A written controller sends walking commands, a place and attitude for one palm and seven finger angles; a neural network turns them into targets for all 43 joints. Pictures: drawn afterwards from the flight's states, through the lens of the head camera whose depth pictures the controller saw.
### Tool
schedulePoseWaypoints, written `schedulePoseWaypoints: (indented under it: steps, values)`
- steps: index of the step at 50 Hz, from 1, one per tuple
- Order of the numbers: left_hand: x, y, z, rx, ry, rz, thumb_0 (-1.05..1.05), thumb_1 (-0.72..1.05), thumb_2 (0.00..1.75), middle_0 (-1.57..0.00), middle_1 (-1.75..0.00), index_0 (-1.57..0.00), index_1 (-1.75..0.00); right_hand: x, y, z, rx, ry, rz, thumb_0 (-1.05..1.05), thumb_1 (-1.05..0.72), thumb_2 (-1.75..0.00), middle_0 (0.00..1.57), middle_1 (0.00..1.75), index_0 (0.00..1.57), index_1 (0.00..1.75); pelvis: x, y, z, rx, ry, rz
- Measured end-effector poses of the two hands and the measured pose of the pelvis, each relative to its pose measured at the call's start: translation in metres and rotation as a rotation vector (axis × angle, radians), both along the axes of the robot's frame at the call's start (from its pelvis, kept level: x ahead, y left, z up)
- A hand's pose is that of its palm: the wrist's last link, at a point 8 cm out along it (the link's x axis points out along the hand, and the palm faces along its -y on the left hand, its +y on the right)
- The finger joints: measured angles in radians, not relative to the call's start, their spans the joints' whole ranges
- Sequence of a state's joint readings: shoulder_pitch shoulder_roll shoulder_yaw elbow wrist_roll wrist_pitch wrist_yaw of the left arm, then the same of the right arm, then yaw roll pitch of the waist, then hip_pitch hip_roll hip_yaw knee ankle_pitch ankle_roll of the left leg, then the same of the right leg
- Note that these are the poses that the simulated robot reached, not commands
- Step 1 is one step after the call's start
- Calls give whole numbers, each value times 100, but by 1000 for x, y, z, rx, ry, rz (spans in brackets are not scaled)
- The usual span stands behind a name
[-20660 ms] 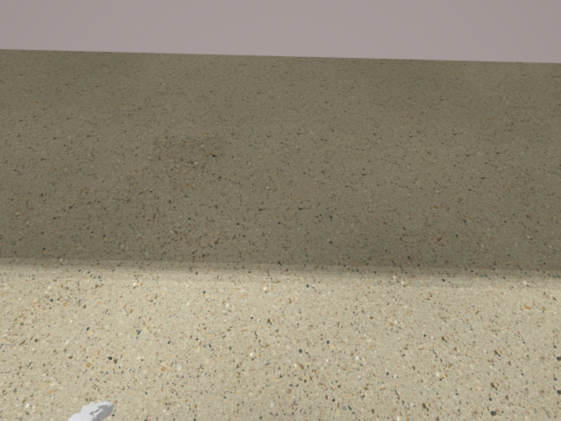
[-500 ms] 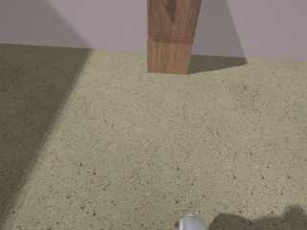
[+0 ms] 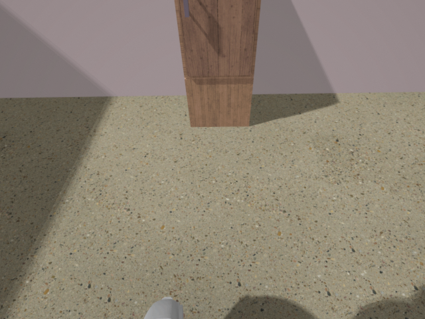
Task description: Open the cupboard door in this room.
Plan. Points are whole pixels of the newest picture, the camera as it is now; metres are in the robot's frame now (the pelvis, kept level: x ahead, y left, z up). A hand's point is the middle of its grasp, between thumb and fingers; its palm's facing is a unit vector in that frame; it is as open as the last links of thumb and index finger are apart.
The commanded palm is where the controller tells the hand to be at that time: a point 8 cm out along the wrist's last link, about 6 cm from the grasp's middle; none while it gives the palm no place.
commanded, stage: turn or walk to find it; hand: left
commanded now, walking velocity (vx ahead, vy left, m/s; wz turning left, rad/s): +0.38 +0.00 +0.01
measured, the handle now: out of the picture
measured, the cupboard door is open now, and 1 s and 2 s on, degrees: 0 0 0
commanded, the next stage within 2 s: stand and wait in 0.46 s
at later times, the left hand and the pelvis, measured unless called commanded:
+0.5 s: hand (128, 273) +0.25 +0.24 -0.17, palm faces +0.03 -0.98 -0.18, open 7.3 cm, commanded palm none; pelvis +0.22 +0.05 +0.00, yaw -1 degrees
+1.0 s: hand (165, 207) +0.44 +0.18 -0.18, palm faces +0.02 -0.99 -0.17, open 7.2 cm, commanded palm none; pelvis +0.35 +0.01 -0.01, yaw +0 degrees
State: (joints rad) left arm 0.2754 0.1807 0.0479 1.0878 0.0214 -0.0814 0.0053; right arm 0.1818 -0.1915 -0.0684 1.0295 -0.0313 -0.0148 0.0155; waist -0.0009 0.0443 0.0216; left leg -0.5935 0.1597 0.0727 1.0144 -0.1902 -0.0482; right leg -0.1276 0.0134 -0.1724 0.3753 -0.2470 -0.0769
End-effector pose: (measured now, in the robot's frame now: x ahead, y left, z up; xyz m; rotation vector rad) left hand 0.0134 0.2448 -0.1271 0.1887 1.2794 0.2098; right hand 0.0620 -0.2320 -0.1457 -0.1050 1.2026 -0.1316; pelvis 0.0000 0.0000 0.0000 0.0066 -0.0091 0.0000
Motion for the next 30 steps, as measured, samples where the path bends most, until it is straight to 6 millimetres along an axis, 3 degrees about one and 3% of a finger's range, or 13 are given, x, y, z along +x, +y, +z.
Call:
schedulePoseWaypoints:
  steps: [5,11,13,15,18,24,30]
  values:
    - [-10,-7,-10,-50,109,63,-1,93,90,-19,-30,-20,-30,89,9,11,-16,-83,79,1,-91,-90,19,30,20,30,42,8,-2,-14,-2,13]
    - [-9,-10,-26,-128,256,140,0,91,90,-20,-30,-20,-30,182,39,12,-42,-119,167,1,-91,-90,19,30,20,30,101,29,-12,-21,-1,23]
    - [-1,-6,-34,-152,307,145,0,91,90,-20,-30,-20,-30,206,49,7,-57,-149,170,1,-91,-90,19,30,20,30,122,41,-21,-23,-1,15]
    - [17,1,-38,-164,330,131,0,91,90,-20,-30,-20,-30,215,56,5,-62,-156,151,1,-91,-90,19,30,20,30,138,48,-23,-15,-10,6]
    - [69,16,-35,-152,284,88,1,91,90,-20,-30,-20,-30,206,60,4,-56,-99,90,0,-91,-90,19,30,20,30,162,55,-17,-11,-15,-10]
    - [210,39,-21,-90,67,-5,1,91,90,-19,-30,-20,-30,164,46,6,-76,93,-38,-1,-94,-90,20,30,20,30,211,55,-4,4,-4,-21]
    - [344,29,-6,-39,-108,-102,0,91,90,-19,-30,-20,-30,137,38,0,-34,281,-114,0,-93,-90,20,30,20,30,261,37,-5,18,0,-26]
